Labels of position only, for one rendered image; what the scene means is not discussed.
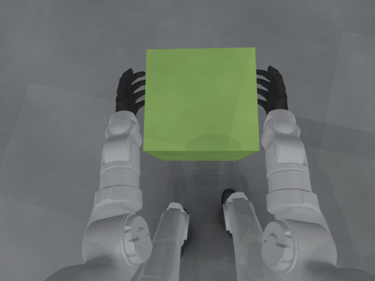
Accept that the carton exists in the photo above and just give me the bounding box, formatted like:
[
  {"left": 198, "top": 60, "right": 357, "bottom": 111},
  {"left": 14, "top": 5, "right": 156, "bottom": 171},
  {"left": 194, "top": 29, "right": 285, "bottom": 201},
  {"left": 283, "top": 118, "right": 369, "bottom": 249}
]
[{"left": 143, "top": 47, "right": 260, "bottom": 161}]

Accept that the robot right foot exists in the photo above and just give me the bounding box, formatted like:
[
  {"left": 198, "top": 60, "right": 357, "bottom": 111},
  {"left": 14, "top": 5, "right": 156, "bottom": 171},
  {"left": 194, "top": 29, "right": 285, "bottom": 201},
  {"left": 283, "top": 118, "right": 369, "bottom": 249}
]
[{"left": 221, "top": 189, "right": 235, "bottom": 239}]

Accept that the right robot upper arm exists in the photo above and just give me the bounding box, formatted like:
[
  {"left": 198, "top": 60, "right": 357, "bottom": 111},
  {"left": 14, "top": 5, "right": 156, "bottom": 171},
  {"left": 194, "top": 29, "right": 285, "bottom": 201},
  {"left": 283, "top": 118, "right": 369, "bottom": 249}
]
[{"left": 261, "top": 218, "right": 375, "bottom": 281}]

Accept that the robot left forearm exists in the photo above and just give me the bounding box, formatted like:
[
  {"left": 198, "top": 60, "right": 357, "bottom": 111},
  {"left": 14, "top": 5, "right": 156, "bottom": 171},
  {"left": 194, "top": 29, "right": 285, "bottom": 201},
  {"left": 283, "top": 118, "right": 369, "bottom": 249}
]
[{"left": 82, "top": 111, "right": 142, "bottom": 260}]

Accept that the robot left thigh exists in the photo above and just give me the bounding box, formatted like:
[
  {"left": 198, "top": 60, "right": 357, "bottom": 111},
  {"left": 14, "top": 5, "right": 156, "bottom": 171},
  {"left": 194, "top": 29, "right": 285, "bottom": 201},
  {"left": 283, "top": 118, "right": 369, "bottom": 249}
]
[{"left": 137, "top": 208, "right": 189, "bottom": 281}]

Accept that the left robot upper arm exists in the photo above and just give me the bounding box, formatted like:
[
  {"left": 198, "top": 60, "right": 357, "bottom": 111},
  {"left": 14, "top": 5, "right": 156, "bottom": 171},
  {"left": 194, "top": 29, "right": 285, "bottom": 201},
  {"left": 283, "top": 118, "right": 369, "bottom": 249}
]
[{"left": 45, "top": 213, "right": 152, "bottom": 281}]

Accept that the robot right hand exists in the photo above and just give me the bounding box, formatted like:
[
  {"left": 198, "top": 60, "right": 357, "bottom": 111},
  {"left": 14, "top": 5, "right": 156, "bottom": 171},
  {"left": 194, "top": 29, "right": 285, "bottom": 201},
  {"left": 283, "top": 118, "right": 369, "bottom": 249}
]
[{"left": 256, "top": 66, "right": 288, "bottom": 114}]

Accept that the robot left hand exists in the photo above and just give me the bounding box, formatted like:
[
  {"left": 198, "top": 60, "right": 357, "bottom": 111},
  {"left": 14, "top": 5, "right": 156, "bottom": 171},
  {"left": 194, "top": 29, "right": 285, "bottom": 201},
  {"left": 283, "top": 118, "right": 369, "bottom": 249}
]
[{"left": 115, "top": 68, "right": 146, "bottom": 117}]

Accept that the robot right forearm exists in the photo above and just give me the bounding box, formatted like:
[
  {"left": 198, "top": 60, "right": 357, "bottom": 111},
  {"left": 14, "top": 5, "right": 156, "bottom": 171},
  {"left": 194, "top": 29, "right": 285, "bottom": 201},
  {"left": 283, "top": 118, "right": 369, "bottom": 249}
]
[{"left": 261, "top": 109, "right": 337, "bottom": 261}]

